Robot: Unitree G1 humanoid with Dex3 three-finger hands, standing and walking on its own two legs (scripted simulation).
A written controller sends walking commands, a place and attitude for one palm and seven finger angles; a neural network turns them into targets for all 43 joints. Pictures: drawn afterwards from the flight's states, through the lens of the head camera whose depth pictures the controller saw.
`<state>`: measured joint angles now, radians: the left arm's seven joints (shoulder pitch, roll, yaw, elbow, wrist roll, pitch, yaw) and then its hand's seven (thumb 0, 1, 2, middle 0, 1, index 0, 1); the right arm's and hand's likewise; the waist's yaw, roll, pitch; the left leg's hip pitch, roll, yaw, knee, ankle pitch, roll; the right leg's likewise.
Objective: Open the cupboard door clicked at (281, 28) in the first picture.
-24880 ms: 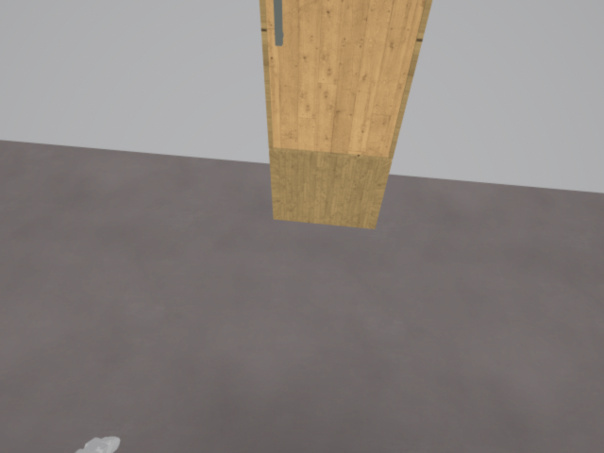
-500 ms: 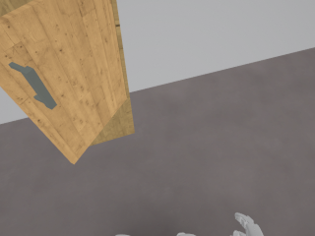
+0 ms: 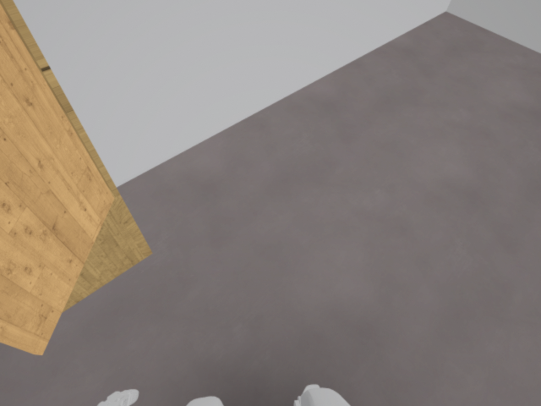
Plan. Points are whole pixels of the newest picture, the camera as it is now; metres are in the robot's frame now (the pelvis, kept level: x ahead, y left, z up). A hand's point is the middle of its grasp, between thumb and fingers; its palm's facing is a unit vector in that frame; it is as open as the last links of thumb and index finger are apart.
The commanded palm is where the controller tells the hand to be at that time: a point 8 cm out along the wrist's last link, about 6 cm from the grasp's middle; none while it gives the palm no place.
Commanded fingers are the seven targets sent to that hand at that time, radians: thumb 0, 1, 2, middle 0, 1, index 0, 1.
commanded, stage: walk to a spot facing it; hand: left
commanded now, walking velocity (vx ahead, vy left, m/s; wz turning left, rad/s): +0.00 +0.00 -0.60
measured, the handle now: out of the picture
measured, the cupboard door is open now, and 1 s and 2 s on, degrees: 43 43 43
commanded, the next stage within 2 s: turn to face it in 1.62 s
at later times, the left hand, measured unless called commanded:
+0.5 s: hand (185, 388) +0.16 +0.14 -0.16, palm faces -0.31 -0.92 -0.22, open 7.4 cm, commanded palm none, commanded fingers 0.00 0.90 0.90 -0.20 -0.30 -0.20 -0.30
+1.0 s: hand (286, 305) +0.30 -0.02 -0.16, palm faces -0.60 -0.78 -0.20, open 7.4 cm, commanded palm none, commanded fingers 0.00 0.90 0.90 -0.20 -0.30 -0.20 -0.30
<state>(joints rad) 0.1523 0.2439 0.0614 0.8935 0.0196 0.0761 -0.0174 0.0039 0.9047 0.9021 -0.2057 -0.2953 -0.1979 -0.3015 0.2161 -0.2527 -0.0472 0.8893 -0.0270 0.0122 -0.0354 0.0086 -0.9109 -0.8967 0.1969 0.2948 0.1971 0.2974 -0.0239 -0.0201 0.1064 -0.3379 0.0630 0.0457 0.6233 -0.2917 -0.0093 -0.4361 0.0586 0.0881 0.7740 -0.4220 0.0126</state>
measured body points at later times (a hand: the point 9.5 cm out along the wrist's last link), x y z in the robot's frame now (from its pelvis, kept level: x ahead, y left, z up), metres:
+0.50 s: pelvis +0.02 -0.02 +0.00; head +0.07 -0.03 +0.45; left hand +0.18 +0.19 -0.15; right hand +0.01 -0.29 -0.13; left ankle +0.07 +0.09 -0.73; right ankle -0.01 -0.15 -0.72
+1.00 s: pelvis +0.13 -0.13 +0.01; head +0.17 -0.16 +0.46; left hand +0.34 +0.02 -0.14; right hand +0.01 -0.37 -0.13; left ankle +0.23 -0.02 -0.68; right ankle +0.06 -0.22 -0.72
